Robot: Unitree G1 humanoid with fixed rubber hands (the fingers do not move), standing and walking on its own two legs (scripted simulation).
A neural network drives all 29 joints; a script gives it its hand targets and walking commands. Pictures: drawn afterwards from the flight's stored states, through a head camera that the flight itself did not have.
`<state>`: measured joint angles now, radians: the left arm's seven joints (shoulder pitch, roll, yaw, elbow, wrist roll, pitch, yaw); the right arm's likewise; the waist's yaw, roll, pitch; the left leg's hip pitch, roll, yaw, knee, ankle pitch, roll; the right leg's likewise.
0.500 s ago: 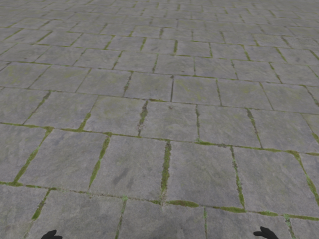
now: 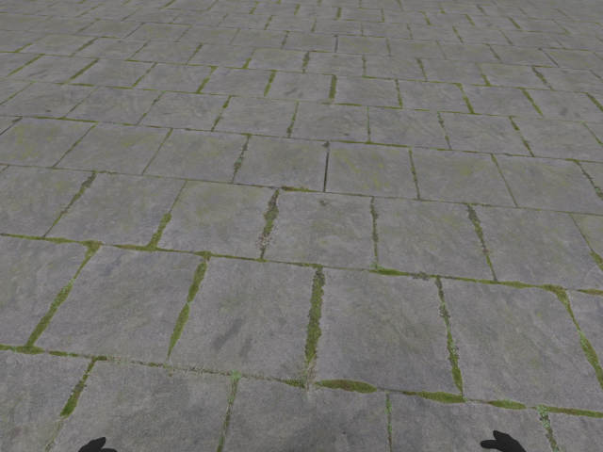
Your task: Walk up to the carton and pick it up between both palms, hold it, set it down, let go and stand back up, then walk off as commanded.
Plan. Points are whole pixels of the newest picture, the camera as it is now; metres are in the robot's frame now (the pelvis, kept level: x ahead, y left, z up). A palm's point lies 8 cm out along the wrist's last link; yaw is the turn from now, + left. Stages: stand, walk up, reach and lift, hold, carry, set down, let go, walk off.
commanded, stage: stand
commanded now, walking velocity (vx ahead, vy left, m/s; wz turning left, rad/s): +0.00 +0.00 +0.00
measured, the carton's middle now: out of the picture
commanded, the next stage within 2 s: walk up in 1.48 s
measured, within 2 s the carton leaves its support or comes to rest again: neither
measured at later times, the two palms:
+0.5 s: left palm out of the picture +0.12 +0.30 -0.09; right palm out of the picture +0.12 -0.30 -0.08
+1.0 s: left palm out of the picture +0.12 +0.30 -0.09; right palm out of the picture +0.12 -0.30 -0.08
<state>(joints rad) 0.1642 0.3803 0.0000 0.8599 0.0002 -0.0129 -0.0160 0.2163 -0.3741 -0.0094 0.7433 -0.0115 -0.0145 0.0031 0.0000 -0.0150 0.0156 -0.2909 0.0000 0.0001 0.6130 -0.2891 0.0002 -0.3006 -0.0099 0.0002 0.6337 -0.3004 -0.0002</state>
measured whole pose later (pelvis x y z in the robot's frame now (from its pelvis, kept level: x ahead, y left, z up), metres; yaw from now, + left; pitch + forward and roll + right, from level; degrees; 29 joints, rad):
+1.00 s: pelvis +0.00 +0.00 +0.01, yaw +0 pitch -2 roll +1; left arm 0.16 0.38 0.00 0.89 0.00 -0.01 -0.02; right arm 0.21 -0.38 -0.01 0.77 -0.01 -0.01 0.00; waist 0.00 -0.01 0.02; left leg -0.25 0.00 0.00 0.55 -0.27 0.00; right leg -0.26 -0.01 0.00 0.58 -0.28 0.00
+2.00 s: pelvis +0.00 -0.06 +0.00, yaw -7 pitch +0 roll +2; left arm 0.16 0.47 0.00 0.84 0.00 0.07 -0.15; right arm 0.20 -0.53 -0.11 0.79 -0.02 -0.01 -0.02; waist 0.00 -0.03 0.03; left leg -0.28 0.11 0.08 0.57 -0.28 -0.01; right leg -0.44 -0.07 0.00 0.76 -0.32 0.00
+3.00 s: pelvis +0.00 -0.22 +0.00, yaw -32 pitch +1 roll +2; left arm 0.23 0.47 0.00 0.79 0.00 0.08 -0.13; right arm 0.17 -0.46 -0.07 0.79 0.00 -0.01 -0.02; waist 0.00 0.00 0.05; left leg -0.46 0.10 0.16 0.92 -0.51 0.00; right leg -0.39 0.00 0.07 0.64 -0.27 -0.01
